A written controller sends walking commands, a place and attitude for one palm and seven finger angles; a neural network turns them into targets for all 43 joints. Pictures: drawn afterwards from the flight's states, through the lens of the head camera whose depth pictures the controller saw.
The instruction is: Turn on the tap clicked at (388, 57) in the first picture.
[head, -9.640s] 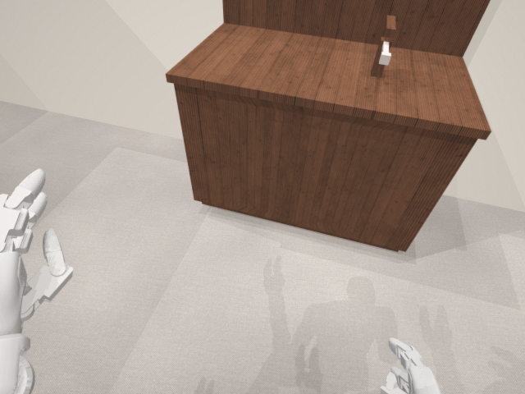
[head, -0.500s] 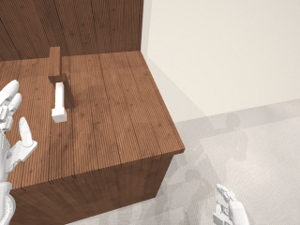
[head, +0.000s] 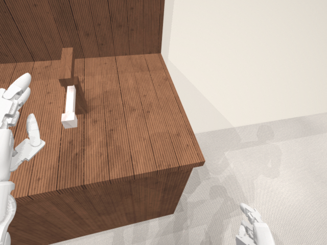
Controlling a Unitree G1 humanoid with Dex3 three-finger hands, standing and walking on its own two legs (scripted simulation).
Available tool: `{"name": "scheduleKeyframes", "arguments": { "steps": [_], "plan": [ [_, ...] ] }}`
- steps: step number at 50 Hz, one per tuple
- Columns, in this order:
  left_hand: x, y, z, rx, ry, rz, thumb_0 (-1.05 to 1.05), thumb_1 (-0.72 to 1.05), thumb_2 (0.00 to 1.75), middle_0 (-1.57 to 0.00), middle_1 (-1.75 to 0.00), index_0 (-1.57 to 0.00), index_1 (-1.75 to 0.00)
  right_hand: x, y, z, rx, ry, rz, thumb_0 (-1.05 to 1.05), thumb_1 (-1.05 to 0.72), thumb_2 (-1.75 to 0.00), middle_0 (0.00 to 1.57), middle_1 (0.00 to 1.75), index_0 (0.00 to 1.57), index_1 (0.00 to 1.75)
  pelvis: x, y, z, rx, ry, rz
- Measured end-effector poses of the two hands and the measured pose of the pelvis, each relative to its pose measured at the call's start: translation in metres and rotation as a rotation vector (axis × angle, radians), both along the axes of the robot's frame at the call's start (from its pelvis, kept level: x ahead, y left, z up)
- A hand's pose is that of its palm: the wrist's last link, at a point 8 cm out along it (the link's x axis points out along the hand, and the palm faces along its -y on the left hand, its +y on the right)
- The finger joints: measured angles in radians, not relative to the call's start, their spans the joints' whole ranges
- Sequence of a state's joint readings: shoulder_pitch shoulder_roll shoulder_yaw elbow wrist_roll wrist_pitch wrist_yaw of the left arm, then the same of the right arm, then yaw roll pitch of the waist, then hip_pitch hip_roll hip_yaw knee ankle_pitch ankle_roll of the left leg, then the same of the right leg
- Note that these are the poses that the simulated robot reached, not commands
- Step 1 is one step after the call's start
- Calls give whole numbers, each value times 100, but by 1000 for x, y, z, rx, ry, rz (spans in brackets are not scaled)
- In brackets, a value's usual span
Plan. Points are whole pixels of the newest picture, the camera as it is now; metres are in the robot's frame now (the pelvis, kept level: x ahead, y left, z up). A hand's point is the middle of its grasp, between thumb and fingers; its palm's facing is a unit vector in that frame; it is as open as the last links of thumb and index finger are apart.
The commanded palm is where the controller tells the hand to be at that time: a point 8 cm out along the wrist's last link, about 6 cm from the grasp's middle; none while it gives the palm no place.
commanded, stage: turn the palm inward beside the body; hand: left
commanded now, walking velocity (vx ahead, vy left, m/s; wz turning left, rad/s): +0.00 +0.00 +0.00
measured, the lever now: (69, 120) +0.35 +0.27 +0.09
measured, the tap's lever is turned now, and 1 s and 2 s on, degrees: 0 0 0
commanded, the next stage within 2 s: none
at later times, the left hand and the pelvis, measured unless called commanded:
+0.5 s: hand (49, 163) +0.21 +0.24 +0.15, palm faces +0.50 -0.81 -0.31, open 7.4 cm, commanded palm +0.15 +0.26 +0.17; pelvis +0.00 -0.06 -0.02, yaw +2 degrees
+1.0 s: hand (60, 174) +0.20 +0.21 +0.14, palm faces +0.46 -0.86 -0.23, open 7.4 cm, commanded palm +0.15 +0.25 +0.15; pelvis +0.02 -0.04 -0.02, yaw +2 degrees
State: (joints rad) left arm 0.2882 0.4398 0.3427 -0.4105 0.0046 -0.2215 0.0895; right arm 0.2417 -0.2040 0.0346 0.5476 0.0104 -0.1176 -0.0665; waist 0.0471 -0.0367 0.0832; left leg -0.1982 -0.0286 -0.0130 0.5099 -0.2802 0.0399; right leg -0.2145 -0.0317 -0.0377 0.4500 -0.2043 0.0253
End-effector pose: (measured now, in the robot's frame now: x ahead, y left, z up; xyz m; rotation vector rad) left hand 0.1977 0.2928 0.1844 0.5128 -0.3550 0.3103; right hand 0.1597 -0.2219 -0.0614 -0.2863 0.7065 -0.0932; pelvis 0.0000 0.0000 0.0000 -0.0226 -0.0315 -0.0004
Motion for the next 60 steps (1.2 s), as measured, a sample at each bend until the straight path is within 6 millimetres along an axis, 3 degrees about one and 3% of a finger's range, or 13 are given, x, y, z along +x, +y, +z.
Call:
{"name": "scheduleKeyframes", "arguments": {
  "steps": [3,5,8,13,19,24,30,36,43,60],
  "plan": [
    [16,21,21,-31,-25,51,1,89,90,-21,-30,-21,-30,3,-1,-11,9,38,75,1,-90,-90,20,30,21,30,-1,-6,-2,12,7,12],
    [20,29,22,-119,15,85,1,89,90,-21,-30,-21,-30,5,-5,-15,42,40,64,1,-90,-90,20,30,21,30,-1,-8,-1,14,11,-3],
    [15,14,4,-151,135,82,1,90,90,-20,-30,-20,-30,10,-15,-14,77,5,40,1,-90,-90,20,30,21,30,0,-12,-2,19,19,-16],
    [-16,-23,-29,-161,208,20,1,90,90,-20,-30,-20,-30,16,-35,-9,54,-41,20,1,-90,-90,21,30,21,30,-3,-27,-6,27,30,-16],
    [-44,-20,-23,-154,45,164,1,89,90,-21,-30,-21,-30,19,-57,-19,14,-24,41,1,-90,-90,20,30,21,30,-6,-48,-13,18,31,27],
    [-35,-21,-24,-187,80,209,1,89,90,-21,-30,-20,-30,22,-66,-32,25,-15,31,1,-90,-90,20,30,21,30,-5,-58,-17,15,31,43],
    [-17,-41,-24,-187,158,128,1,90,90,-21,-30,-20,-30,28,-70,-33,71,-52,-23,1,-90,-90,20,30,21,30,6,-62,-17,22,46,25],
    [-23,-43,-19,-210,133,114,1,89,90,-21,-30,-21,-30,30,-71,-31,83,-66,-43,1,-90,-90,20,30,21,30,18,-58,-16,27,65,14],
    [-39,-36,-33,-263,147,168,1,89,90,-21,-30,-20,-30,33,-65,-31,59,-74,-16,1,-90,-90,20,30,20,30,21,-49,-18,23,70,26],
    [-50,-44,-34,-323,145,161,1,90,90,-21,-30,-20,-30,39,-18,-22,111,-154,46,1,-90,-90,20,30,21,30,8,-34,-18,18,47,29]
  ]
}}
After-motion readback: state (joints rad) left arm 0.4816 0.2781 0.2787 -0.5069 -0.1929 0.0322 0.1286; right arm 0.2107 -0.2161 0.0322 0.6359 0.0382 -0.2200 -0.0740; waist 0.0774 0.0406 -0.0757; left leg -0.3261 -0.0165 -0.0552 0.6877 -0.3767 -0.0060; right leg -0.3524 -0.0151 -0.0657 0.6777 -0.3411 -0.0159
